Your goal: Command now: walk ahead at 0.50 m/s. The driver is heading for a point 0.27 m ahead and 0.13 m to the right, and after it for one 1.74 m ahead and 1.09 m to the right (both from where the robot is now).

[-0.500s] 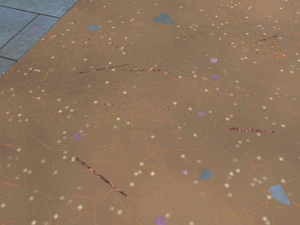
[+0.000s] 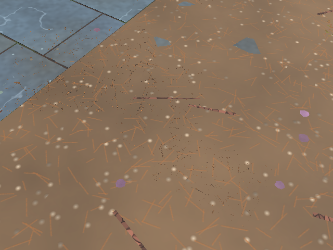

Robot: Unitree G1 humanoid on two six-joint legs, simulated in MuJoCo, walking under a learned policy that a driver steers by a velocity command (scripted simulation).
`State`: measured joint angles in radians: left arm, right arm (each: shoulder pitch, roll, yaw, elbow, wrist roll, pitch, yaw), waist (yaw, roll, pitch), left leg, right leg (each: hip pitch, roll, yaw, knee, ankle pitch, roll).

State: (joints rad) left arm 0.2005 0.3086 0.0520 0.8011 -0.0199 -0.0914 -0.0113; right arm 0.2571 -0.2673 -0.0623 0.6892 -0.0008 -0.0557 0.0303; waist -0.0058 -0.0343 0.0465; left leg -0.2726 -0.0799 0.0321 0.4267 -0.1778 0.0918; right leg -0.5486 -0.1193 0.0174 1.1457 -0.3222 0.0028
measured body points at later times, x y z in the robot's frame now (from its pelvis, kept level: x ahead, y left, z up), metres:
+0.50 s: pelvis +0.23 -0.06 -0.01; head +0.28 -0.07 +0.44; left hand +0.45 +0.18 -0.11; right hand +0.31 -0.36 -0.12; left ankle +0.21 +0.10 -0.65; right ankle +0.31 -0.15 -0.74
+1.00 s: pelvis +0.30 -0.02 +0.00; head +0.35 -0.01 +0.45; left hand +0.59 +0.15 -0.10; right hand +0.28 -0.33 -0.08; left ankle +0.38 +0.08 -0.74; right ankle +0.22 -0.13 -0.66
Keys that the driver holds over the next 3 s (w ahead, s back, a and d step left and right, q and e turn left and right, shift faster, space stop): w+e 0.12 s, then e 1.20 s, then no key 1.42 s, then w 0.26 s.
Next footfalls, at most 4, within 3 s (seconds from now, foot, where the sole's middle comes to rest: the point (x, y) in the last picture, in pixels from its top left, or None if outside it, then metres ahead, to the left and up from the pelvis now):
0.34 right None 0.35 -0.15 -0.78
0.78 left None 0.42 0.06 -0.78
1.20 right None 0.24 -0.15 -0.78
1.62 left None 0.42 0.01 -0.78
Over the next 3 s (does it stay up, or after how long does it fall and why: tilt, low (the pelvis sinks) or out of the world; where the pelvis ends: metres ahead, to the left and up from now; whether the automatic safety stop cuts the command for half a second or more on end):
stays up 0.34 -0.06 0.01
